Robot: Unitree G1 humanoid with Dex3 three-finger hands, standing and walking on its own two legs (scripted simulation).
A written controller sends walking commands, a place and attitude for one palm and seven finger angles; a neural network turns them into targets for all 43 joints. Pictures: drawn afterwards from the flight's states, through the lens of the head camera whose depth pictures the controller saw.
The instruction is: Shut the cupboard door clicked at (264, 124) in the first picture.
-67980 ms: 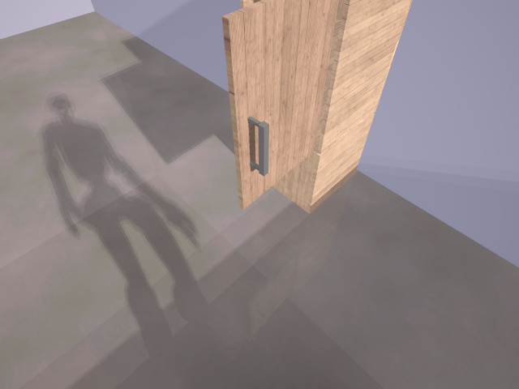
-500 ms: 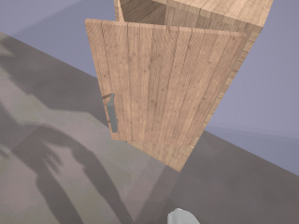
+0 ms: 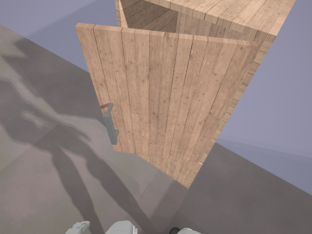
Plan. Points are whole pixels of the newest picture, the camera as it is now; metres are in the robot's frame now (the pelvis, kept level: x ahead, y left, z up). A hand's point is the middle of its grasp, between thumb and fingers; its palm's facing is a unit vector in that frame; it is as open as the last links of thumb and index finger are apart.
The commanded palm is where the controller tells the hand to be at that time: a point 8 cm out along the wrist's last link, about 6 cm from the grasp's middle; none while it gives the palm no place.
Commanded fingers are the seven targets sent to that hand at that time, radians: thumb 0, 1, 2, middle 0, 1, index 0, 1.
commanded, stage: come to a stop and stand still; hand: left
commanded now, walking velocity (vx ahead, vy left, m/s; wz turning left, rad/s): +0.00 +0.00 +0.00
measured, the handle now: (112, 125) +0.45 +0.19 -0.07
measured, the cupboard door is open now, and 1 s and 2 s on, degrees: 26 26 26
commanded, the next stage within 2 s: look again from close up in 0.90 s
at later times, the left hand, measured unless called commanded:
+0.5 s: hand out of the picture -0.07 +0.20 -0.16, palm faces +0.02 -0.98 -0.19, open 7.4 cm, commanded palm none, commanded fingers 0.00 0.90 0.90 -0.20 -0.30 -0.20 -0.30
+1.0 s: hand out of the picture -0.10 +0.19 -0.17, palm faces +0.02 -0.99 -0.15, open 7.4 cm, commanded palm none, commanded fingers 0.00 0.90 0.90 -0.20 -0.30 -0.20 -0.30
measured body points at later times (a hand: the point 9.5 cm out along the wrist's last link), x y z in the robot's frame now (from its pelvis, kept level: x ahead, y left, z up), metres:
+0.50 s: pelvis -0.05 +0.04 +0.01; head -0.03 +0.03 +0.46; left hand -0.07 +0.25 -0.15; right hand -0.01 -0.19 -0.15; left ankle +0.00 +0.13 -0.73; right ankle -0.09 -0.08 -0.73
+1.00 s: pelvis -0.06 +0.03 +0.01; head -0.04 +0.04 +0.46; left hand -0.10 +0.24 -0.15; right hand -0.12 -0.17 -0.15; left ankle +0.00 +0.13 -0.73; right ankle -0.09 -0.08 -0.73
